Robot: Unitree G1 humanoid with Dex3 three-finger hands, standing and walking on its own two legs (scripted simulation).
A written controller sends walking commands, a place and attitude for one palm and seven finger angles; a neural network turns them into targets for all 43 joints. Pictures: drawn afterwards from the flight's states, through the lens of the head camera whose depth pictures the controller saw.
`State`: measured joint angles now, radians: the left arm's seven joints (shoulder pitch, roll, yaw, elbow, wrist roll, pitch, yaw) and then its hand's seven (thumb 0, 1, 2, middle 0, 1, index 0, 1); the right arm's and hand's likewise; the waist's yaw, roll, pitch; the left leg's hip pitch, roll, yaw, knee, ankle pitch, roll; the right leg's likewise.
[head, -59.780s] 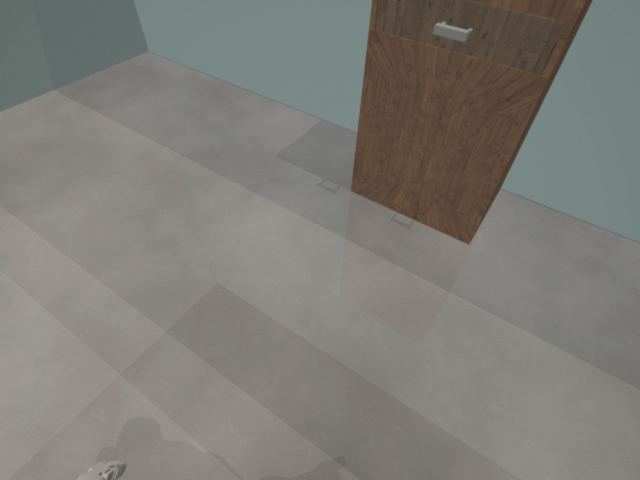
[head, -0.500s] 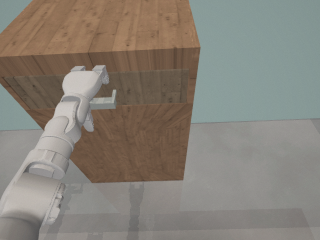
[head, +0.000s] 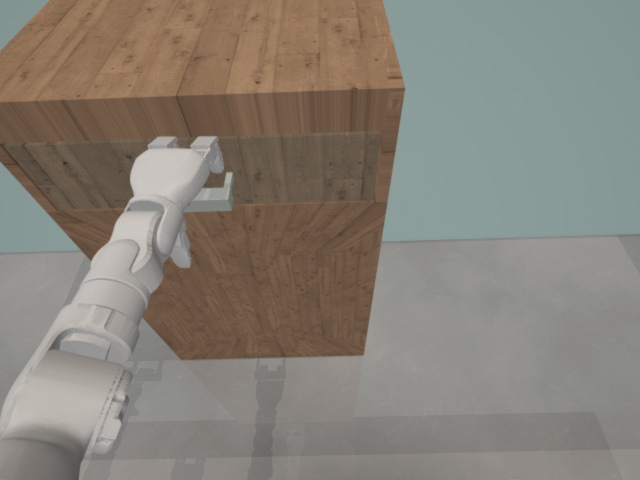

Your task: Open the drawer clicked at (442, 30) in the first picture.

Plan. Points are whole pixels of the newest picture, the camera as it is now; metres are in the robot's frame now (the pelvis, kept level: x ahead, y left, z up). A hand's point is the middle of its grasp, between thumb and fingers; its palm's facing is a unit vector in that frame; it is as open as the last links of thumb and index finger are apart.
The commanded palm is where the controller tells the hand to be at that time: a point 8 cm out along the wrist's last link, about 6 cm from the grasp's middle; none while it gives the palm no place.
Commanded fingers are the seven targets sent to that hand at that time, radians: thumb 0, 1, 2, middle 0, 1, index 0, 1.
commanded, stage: lower the fingers behind the handle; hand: left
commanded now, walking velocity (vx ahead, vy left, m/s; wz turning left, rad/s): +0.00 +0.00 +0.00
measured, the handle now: (200, 189) +0.52 +0.20 +0.05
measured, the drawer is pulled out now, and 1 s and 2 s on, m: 0.00 0.00 0.00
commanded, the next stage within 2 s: lift the fingers back up to retry in 1.28 s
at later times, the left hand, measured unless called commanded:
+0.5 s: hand (192, 210) +0.47 +0.20 +0.05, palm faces -0.01 -0.01 -1.00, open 13.9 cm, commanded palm +0.44 +0.21 +0.11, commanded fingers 0.00 -0.50 0.30 -0.30 -1.20 -0.30 -1.20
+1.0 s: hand (193, 213) +0.46 +0.20 +0.05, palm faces +0.01 +0.00 -1.00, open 14.0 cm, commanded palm +0.43 +0.21 +0.08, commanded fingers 0.00 -0.50 0.30 -0.30 -1.20 -0.30 -1.20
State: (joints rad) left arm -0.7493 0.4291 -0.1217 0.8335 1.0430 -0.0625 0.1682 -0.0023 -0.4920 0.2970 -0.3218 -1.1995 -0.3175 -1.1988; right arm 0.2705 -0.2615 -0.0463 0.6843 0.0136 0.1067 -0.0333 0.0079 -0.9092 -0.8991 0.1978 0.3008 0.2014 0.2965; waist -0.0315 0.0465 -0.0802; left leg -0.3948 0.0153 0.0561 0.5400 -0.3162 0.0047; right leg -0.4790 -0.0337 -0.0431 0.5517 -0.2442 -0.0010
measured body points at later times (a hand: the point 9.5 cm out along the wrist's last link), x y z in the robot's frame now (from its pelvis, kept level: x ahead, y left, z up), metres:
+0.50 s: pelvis +0.00 +0.00 +0.00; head +0.07 -0.02 +0.44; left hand +0.46 +0.20 +0.11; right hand +0.04 -0.27 -0.14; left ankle -0.04 +0.12 -0.73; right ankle +0.01 -0.12 -0.73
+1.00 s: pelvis +0.00 +0.00 -0.01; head +0.06 -0.01 +0.44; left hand +0.46 +0.20 +0.10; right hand +0.06 -0.27 -0.14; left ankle -0.04 +0.12 -0.73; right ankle +0.01 -0.12 -0.73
